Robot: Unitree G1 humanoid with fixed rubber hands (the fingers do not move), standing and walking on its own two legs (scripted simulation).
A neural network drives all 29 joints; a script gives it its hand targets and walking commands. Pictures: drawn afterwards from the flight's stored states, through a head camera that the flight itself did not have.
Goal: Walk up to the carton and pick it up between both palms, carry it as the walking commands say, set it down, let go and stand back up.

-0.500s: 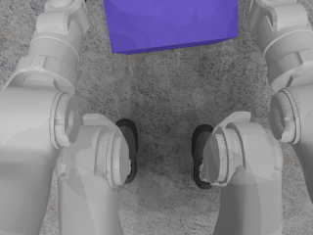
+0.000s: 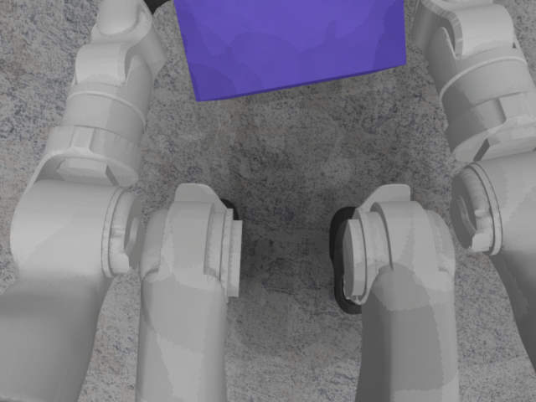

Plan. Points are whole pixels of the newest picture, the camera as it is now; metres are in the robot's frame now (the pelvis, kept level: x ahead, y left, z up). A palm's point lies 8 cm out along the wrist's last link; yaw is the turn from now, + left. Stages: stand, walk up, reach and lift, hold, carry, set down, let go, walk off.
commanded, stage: reach and lift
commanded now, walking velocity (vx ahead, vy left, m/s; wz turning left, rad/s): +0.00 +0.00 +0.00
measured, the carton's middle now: out of the picture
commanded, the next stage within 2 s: none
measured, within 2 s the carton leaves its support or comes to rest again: neither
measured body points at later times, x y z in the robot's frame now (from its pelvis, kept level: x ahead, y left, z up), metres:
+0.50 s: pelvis -0.01 +0.00 +0.03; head +0.36 +0.00 +0.27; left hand +0.54 +0.18 -0.13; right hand +0.56 -0.14 -0.14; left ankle +0.11 +0.13 -0.32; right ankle +0.10 -0.12 -0.32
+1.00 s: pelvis -0.03 +0.00 +0.07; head +0.33 +0.01 +0.34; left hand +0.52 +0.17 -0.06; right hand +0.54 -0.14 -0.06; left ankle +0.11 +0.13 -0.32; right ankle +0.10 -0.12 -0.32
